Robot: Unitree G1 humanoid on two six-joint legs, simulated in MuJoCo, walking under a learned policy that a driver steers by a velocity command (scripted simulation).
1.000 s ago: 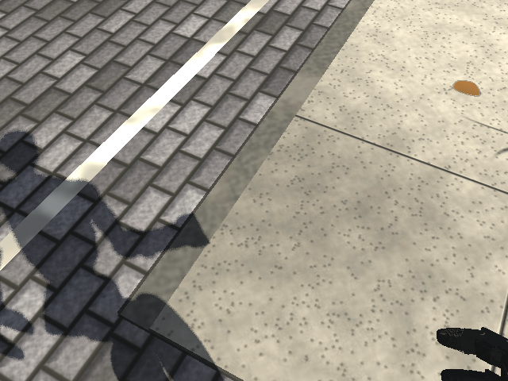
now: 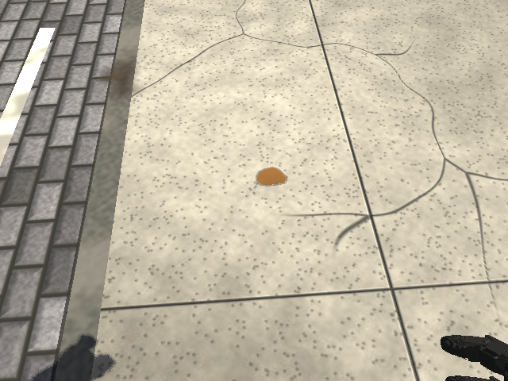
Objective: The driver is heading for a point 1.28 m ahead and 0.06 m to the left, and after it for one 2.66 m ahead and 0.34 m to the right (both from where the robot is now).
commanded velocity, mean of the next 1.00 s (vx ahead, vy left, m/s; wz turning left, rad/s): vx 0.50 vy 0.00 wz -0.10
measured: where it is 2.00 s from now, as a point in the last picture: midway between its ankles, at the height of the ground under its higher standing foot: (288, 202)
